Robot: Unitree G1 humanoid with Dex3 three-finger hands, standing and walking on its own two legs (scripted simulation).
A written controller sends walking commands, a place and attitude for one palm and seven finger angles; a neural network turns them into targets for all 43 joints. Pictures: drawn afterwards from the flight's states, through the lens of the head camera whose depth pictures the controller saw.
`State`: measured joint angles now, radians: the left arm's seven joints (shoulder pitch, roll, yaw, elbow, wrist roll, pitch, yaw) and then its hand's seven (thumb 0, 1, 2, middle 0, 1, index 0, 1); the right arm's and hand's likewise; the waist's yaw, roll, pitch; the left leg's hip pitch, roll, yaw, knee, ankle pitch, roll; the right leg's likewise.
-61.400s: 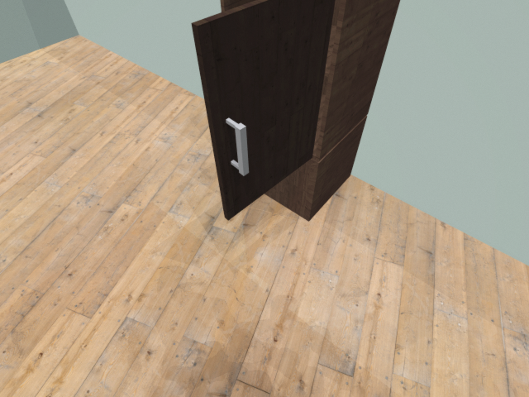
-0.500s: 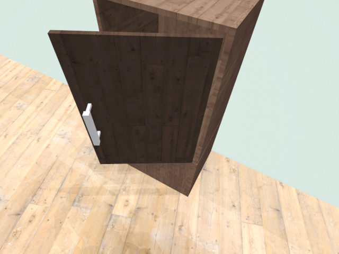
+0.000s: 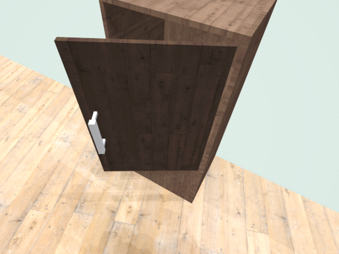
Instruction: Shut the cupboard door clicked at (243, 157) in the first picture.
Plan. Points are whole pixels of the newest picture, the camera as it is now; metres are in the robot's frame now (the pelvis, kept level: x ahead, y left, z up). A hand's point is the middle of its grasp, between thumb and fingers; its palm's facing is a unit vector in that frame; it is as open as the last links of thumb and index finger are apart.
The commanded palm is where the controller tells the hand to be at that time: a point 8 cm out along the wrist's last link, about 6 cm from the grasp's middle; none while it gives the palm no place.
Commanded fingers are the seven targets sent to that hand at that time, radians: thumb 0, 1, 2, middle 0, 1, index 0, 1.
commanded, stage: raise the hand and make a fist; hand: left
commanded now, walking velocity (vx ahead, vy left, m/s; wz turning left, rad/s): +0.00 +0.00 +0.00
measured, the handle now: (98, 133) +0.47 +0.26 -0.05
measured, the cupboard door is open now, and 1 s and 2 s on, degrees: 31 31 31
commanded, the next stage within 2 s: bring the fist close to the handle in 1.96 s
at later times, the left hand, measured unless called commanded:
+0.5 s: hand out of the picture +0.10 +0.17 -0.10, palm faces +0.23 -0.97 -0.03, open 6.0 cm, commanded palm +0.10 +0.22 -0.07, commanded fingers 0.00 0.90 0.90 -0.62 -0.76 -0.62 -0.76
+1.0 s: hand (92, 243) +0.15 +0.18 -0.05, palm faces +0.20 -0.98 -0.07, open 3.7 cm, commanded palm +0.12 +0.22 -0.06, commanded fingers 0.00 0.90 0.90 -1.08 -1.26 -1.08 -1.26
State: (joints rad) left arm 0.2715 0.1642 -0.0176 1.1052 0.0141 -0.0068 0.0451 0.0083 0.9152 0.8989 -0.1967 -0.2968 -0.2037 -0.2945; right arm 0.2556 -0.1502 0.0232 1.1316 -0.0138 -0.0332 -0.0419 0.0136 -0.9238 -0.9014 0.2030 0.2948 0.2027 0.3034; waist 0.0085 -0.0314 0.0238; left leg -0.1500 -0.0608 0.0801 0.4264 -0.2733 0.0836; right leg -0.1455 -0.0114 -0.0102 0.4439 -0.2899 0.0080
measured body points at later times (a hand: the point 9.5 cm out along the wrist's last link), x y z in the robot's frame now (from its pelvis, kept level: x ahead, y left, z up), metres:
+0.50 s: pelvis -0.04 -0.03 -0.10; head +0.01 -0.01 +0.34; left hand +0.08 +0.22 -0.10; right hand +0.21 -0.26 -0.13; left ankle -0.03 +0.06 -0.74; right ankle +0.02 -0.09 -0.74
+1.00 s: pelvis -0.04 -0.03 -0.11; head +0.03 -0.03 +0.34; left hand +0.14 +0.23 -0.04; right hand +0.14 -0.27 -0.20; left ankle -0.03 +0.06 -0.74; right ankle +0.02 -0.09 -0.74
